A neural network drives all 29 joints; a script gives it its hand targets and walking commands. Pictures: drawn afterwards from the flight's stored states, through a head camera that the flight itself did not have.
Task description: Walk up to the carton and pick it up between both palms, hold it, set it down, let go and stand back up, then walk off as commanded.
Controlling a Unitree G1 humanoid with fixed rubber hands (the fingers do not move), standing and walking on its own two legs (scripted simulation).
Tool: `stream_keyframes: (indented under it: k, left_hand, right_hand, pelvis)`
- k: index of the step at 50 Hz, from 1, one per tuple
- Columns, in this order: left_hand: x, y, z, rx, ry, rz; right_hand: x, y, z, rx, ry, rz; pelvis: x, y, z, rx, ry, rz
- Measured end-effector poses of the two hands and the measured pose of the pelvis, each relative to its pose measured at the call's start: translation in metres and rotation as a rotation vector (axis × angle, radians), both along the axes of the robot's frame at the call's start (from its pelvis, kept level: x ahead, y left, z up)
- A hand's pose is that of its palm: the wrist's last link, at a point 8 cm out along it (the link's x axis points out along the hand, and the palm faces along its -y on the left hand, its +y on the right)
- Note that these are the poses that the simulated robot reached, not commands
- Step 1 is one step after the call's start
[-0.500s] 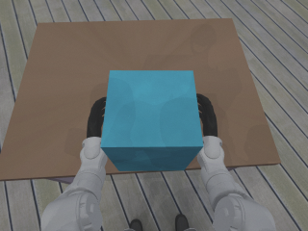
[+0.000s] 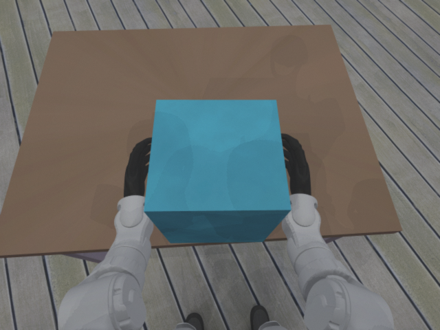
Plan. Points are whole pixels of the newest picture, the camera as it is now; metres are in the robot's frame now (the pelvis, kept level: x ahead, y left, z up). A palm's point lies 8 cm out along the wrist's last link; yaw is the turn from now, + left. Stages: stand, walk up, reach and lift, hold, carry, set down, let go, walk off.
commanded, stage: set down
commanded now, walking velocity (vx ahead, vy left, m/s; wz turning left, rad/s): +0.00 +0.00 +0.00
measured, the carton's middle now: (216, 180) +0.41 +0.03 -0.06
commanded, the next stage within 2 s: none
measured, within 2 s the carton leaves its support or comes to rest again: neither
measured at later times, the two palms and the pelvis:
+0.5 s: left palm (133, 189) +0.38 +0.19 -0.06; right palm (296, 184) +0.39 -0.12 -0.04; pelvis +0.00 +0.00 -0.01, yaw +0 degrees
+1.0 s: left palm (122, 204) +0.35 +0.20 -0.04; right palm (302, 210) +0.34 -0.13 -0.04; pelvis -0.04 +0.01 -0.03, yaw +0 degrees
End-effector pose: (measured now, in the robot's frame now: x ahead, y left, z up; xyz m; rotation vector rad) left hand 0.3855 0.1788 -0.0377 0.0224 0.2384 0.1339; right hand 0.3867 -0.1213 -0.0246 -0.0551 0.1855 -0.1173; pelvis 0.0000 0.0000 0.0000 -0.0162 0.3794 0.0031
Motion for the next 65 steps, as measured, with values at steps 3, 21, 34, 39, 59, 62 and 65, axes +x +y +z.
stream_keyframes:
  k: [3, 21, 34, 39, 59, 62, 65]
  left_hand:
    - [0.0, 0.0, 0.0, 0.0, -0.002, 0.0]
    - [-0.002, 0.002, -0.01, -0.02, 0.051, 0.008]
    - [-0.009, 0.022, -0.022, -0.067, 0.07, 0.073]
    - [-0.016, 0.026, -0.016, -0.064, 0.058, 0.062]
    - [-0.048, 0.022, 0.001, -0.06, 0.034, 0.02]
    - [-0.049, 0.021, 0.0, -0.064, 0.035, 0.016]
    - [-0.051, 0.021, -0.002, -0.065, 0.037, 0.007]
  right_hand:
    - [0.0, 0.0, -0.001, 0.001, 0.0, 0.0]
    - [0.0, -0.002, -0.01, 0.006, 0.037, 0.025]
    - [-0.007, -0.003, -0.025, 0.021, 0.085, 0.044]
    - [-0.017, -0.003, -0.021, 0.019, 0.061, 0.047]
    - [-0.073, -0.017, -0.031, 0.027, 0.094, 0.02]
    - [-0.078, -0.02, -0.034, 0.022, 0.106, 0.019]
    - [-0.082, -0.021, -0.037, 0.019, 0.108, 0.022]
  pelvis:
    - [0.0, 0.0, -0.001, 0.0, 0.0, 0.0]
    - [-0.004, 0.0, -0.007, 0.003, 0.017, 0.001]
    - [-0.014, 0.003, -0.023, -0.001, 0.053, 0.002]
    - [-0.022, 0.005, -0.025, -0.003, 0.036, 0.004]
    - [-0.052, 0.003, -0.03, 0.002, -0.024, 0.007]
    - [-0.052, 0.003, -0.03, 0.002, -0.025, 0.007]
    - [-0.052, 0.002, -0.03, 0.002, -0.025, 0.006]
